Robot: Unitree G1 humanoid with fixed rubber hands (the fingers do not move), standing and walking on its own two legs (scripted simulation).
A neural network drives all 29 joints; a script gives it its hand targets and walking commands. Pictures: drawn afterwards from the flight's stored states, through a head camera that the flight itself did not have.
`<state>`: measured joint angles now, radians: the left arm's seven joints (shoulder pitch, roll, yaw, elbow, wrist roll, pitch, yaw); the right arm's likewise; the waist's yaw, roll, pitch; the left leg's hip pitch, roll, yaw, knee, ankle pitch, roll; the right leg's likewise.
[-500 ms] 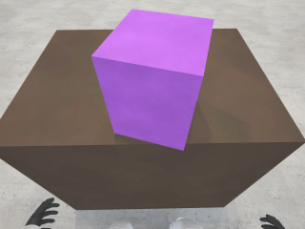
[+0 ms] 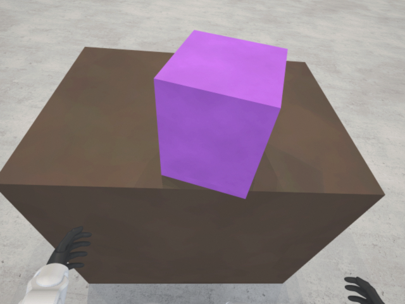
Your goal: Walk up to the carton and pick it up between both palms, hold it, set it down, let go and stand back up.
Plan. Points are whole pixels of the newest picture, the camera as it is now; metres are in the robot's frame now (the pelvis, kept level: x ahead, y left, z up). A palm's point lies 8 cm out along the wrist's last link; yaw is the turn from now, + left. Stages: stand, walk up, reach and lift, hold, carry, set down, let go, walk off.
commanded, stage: reach and lift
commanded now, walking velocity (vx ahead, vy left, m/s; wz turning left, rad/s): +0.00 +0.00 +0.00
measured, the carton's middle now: (220, 116) +0.46 -0.01 +0.14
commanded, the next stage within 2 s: none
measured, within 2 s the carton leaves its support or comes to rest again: neither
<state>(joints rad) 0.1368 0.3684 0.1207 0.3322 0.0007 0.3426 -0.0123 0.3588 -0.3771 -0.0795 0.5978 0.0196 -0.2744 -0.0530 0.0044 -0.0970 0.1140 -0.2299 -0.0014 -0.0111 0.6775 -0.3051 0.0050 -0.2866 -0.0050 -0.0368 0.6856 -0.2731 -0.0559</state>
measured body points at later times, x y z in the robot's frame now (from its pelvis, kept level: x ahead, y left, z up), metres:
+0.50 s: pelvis -0.04 +0.09 +0.02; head -0.08 +0.13 +0.46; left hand +0.17 +0.30 +0.02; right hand +0.11 -0.19 +0.04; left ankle +0.02 +0.14 -0.72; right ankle -0.05 -0.06 -0.72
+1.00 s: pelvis -0.13 +0.07 +0.02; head -0.21 +0.10 +0.46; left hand +0.15 +0.27 +0.12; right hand +0.09 -0.18 +0.14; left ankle +0.01 +0.14 -0.71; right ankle -0.06 -0.05 -0.72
